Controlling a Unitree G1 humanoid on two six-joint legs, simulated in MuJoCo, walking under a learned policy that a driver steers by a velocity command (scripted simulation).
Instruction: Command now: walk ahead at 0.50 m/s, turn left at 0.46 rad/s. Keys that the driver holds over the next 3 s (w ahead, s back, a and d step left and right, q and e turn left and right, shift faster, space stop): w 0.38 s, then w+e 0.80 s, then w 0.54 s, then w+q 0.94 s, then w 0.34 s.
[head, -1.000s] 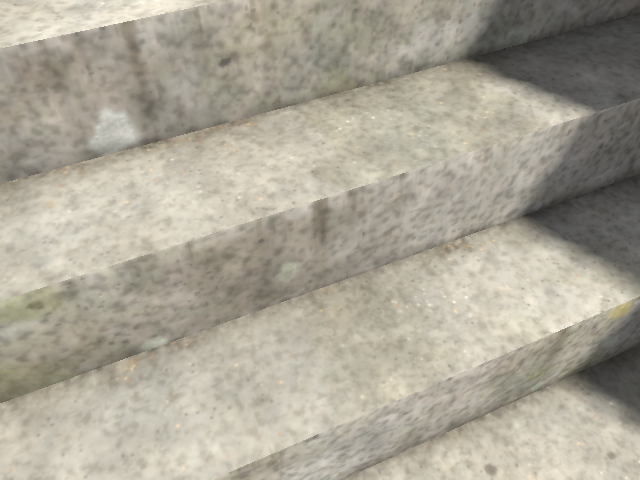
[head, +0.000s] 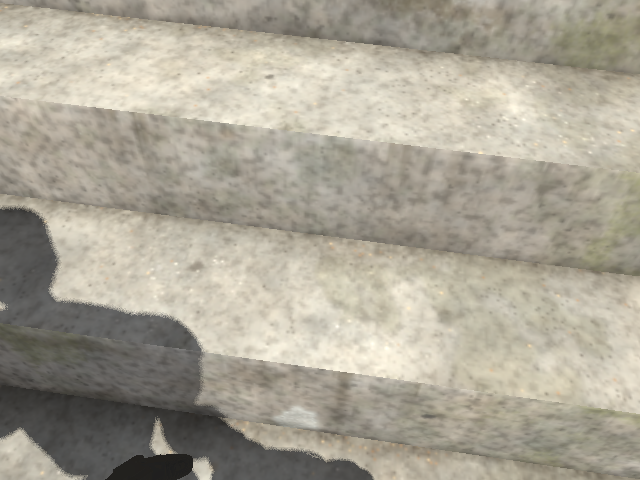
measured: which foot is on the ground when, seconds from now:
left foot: up 0.00-0.34, down 0.36-0.88, up 0.90-1.00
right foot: down 0.00-0.38, up 0.40-0.86, down 0.88-1.00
